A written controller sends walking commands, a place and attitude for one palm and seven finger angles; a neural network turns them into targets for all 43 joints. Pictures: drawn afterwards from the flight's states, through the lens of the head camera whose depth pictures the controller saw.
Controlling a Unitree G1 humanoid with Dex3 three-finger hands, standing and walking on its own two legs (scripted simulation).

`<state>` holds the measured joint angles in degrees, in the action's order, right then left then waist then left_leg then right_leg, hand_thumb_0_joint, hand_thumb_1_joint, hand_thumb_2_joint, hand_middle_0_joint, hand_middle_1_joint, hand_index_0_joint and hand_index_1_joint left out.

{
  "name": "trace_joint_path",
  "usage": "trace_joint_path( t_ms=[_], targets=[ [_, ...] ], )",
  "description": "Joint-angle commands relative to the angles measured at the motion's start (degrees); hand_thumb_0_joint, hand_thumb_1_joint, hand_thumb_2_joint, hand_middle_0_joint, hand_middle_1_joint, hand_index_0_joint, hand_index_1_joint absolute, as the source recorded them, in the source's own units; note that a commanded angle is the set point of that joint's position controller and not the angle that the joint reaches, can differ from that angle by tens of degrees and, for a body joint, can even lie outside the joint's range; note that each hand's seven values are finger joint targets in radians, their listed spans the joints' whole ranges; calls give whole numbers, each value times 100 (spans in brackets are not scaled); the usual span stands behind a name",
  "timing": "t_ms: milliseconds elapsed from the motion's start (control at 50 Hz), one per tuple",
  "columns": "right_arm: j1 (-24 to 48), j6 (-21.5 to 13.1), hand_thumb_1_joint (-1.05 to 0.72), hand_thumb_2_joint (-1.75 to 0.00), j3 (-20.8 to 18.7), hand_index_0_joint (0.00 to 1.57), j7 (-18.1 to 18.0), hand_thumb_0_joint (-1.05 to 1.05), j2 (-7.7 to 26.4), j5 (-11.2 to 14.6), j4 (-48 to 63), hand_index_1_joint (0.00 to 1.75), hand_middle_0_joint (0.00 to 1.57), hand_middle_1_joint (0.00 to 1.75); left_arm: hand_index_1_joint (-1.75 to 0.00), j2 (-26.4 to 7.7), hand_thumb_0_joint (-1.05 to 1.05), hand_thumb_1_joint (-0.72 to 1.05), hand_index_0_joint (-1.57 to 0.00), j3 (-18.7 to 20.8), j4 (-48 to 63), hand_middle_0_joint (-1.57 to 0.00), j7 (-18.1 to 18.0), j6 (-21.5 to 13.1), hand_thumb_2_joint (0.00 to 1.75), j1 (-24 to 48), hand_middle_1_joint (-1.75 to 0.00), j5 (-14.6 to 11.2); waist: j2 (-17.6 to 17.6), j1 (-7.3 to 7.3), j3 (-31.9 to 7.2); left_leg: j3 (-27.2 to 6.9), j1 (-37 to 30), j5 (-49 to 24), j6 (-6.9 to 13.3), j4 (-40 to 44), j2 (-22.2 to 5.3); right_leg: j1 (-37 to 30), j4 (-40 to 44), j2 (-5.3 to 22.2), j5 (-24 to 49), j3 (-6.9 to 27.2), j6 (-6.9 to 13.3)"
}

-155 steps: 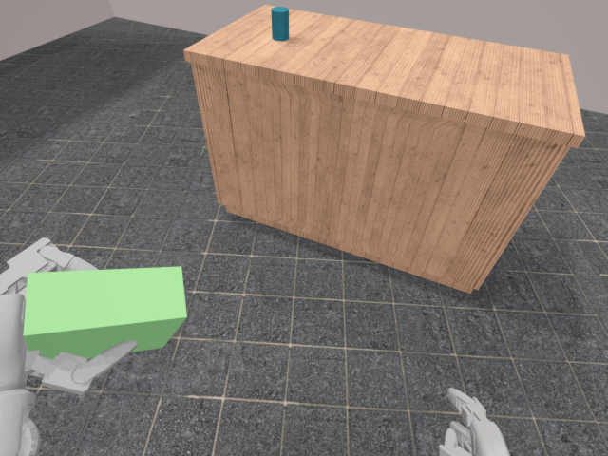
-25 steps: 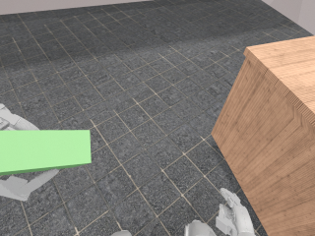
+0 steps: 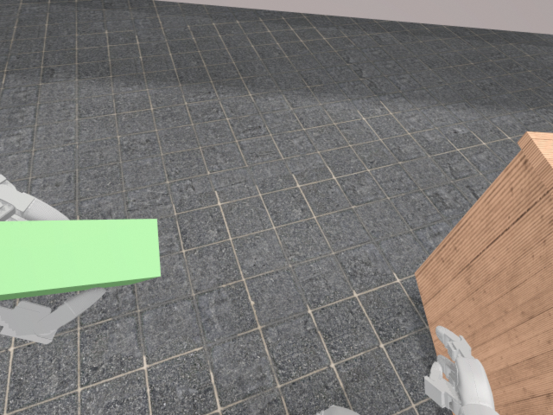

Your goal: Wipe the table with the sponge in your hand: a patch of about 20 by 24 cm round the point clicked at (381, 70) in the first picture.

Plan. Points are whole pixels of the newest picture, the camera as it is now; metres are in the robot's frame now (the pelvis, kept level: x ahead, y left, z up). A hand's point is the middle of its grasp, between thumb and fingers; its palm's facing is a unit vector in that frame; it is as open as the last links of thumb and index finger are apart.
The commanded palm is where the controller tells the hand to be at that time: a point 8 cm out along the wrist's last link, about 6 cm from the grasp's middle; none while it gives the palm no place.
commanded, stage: walk to a spot facing it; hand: left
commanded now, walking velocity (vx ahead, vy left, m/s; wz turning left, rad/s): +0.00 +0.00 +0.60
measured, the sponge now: (98, 259) +0.24 +0.20 +0.18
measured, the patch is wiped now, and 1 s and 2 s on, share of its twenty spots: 0.00 0.00 0.00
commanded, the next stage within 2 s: turn to face it in 1.40 s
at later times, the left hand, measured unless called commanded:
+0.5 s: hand out of the picture +0.11 +0.23 +0.19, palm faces +0.60 -0.65 -0.47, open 9.7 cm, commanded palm +0.04 +0.26 +0.19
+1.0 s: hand out of the picture +0.09 +0.26 +0.21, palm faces +0.75 -0.45 -0.49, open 9.7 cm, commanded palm +0.02 +0.29 +0.19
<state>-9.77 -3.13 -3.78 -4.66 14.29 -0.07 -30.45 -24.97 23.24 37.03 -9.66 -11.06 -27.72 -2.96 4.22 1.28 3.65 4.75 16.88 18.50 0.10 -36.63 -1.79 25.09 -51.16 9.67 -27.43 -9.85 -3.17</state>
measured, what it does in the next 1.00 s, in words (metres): steps on the spot, turning left: right foot, then left foot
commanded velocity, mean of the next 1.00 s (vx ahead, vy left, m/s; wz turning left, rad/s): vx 0.30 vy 0.00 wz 0.51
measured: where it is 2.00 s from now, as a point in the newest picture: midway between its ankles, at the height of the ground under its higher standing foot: outside the picture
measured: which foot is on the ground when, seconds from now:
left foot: down 0.00-0.28, up 0.30-0.72, down 0.74-1.00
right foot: up 0.00-0.26, down 0.28-0.74, up 0.76-1.00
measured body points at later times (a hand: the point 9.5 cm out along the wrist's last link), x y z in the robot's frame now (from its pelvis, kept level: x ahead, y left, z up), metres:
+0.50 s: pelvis -0.02 -0.06 +0.02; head +0.01 -0.08 +0.47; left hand +0.07 +0.26 +0.21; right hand +0.22 -0.24 -0.08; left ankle -0.06 +0.09 -0.61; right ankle +0.01 -0.13 -0.72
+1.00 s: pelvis +0.04 -0.04 +0.00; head +0.07 -0.03 +0.45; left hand +0.05 +0.28 +0.23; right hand +0.27 -0.10 -0.10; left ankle -0.06 +0.10 -0.72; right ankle +0.14 -0.10 -0.71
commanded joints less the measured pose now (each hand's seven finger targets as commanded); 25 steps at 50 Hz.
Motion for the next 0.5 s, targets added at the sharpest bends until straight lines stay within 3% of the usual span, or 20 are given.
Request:
trace_joint_path(
  t_ms=[0, 40, 60, 80, 160, 200, 220, 240, 260, 280, 300, 320, 340, 360, 400, 440, 480],
  targets=[
    [85, -548, -90, -90, -114, 20, 270, 0, 553, 82, 548, 30, 20, 30, -160, -705, 0, 10, -120, 484, 1471, -120, 96, -543, 130, 188, -160, 178, -2056, -42, -1104, -2194, -1732, -5247, 1077, 915, -1690, 1432, -1003, -473, -511, 759, -216],
    [-8, -583, -90, -90, -92, 20, 344, 0, 504, 122, 528, 30, 20, 30, -160, -485, 0, 10, -120, 355, 1452, -120, 97, -423, 130, -101, -160, 72, -2197, -46, -1117, -1558, -1195, -4532, 798, 1056, -1193, 652, -467, -692, 174, 527, -231],
    [-12, -587, -90, -90, -61, 20, 358, 0, 479, 112, 530, 30, 20, 30, -160, -481, 0, 10, -120, 354, 1500, -120, 100, -378, 130, -161, -160, 32, -2236, -59, -1138, -1469, -962, -4212, 766, 1132, -1097, 305, -225, -777, 340, 446, -241],
    [13, -584, -90, -90, -29, 20, 353, 0, 491, 102, 532, 30, 20, 30, -160, -511, 0, 10, -120, 383, 1415, -120, 108, -321, 130, -173, -160, 11, -2244, -71, -1078, -1451, -703, -3766, 778, 1250, -1069, 49, -18, -808, 434, 387, -242],
    [113, -554, -90, -90, 60, 20, 250, 0, 442, 44, 398, 30, 20, 30, -160, -478, 0, 10, -120, 383, 818, -120, 149, -182, 130, 166, -160, -41, -1947, -112, -851, -1956, -4, -1447, 942, 1587, -1179, -719, 767, -979, 77, 286, -236],
    [224, -495, -90, -90, 129, 20, 193, 0, 376, 38, 390, 30, 20, 30, -160, -435, 0, 10, -120, 341, 578, -120, 151, -103, 130, 360, -160, -14, -1713, -205, -848, -2013, 308, -564, 866, 1374, -1056, -1349, 1619, -1077, 122, 226, -185],
    [333, -457, -90, -90, 180, 20, 169, 0, 326, 42, 380, 30, 20, 30, -160, -454, 0, 10, -120, 348, 362, -120, 160, -47, 130, 475, -160, 14, -1412, -298, -803, -1890, 827, -30, 758, 1095, -918, -1942, 2312, -962, 331, 327, -98],
    [330, -418, -90, -90, 209, 20, 159, 0, 203, 65, 362, 30, 20, 30, -160, -536, 0, 10, -120, 331, 253, -120, 156, -6, 130, 644, -160, 97, -398, -364, -779, -1380, 1614, 988, 453, 21, -450, -2542, 3277, -188, 294, 1095, 229],
    [371, -372, -90, -90, 221, 20, 136, 0, 48, 52, 424, 30, 20, 30, -160, -936, 0, 10, -120, 482, 124, -120, 105, 64, 130, 820, -160, 150, 1611, -342, -591, -421, 2732, 1806, -52, -2296, 393, -2574, 4072, 1604, -483, 3540, 983],
    [596, -449, -90, -90, 127, 20, 121, 0, 384, -27, 443, 30, 20, 30, -160, -899, 0, 10, -120, 448, 149, -120, 16, 95, 130, 1129, -160, 38, 1194, -341, -526, -824, 2613, 1319, -151, -3536, 230, -1784, 4343, 2136, -682, 4092, 1141],
    [520, -430, -90, -90, 153, 20, 136, 0, 322, -108, 309, 30, 20, 30, -160, -890, 0, 10, -120, 419, 185, -120, 19, 26, 130, 1047, -160, 81, 779, -189, -402, -878, 2526, 781, -206, -4032, 48, -1524, 4245, 1898, -525, 3683, 1144],
    [519, -352, -90, -90, 180, 20, 137, 0, 291, -106, 227, 30, 20, 30, -160, -787, 0, 10, -120, 326, 176, -120, 73, -70, 130, 843, -160, 78, 372, -172, -270, -731, 2437, 320, -310, -4334, -76, -1349, 4093, 1515, 92, 2651, 968],
    [595, -286, -90, -90, 215, 20, 121, 0, 265, -88, 213, 30, 20, 30, -160, -713, 0, 10, -120, 265, 187, -120, 98, -109, 130, 736, -160, 103, 199, -178, -234, -598, 2345, 119, -370, -4390, -142, -1247, 3951, 1253, 734, 1809, 831],
    [646, -264, -90, -90, 191, 20, 93, 0, 280, -60, 230, 30, 20, 30, -160, -697, 0, 10, -120, 217, 253, -120, 98, -132, 130, 775, -160, 124, 279, -170, -232, -497, 2302, 54, -394, -4303, -175, -1337, 3875, 1159, 1176, 1322, 770],
    [679, -262, -90, -90, 148, 20, 41, 0, 323, -74, 305, 30, 20, 30, -160, -778, 0, 10, -120, 300, 340, -120, 53, -159, 130, 769, -160, 131, 191, -183, -345, -319, 2156, 3, -370, -3674, -256, -1605, 3798, 1132, 1591, 899, 788],
    [563, -251, -90, -90, 106, 20, 42, 0, 319, -111, 353, 30, 20, 30, -160, -811, 0, 10, -120, 424, 371, -120, -8, -187, 130, 571, -160, 111, 98, -237, -566, -88, 2024, -13, -325, -2881, -280, -1938, 3681, 1127, 1945, 703, 847],
    [472, -248, -90, -90, 67, 20, 29, 0, 296, -95, 453, 30, 20, 30, -160, -826, 0, 10, -120, 509, 412, -120, -66, -184, 130, 332, -160, 50, 279, -285, -673, 112, 1753, 88, -277, -2039, -300, -2111, 3613, 1193, 2105, 634, 895]
  ],
)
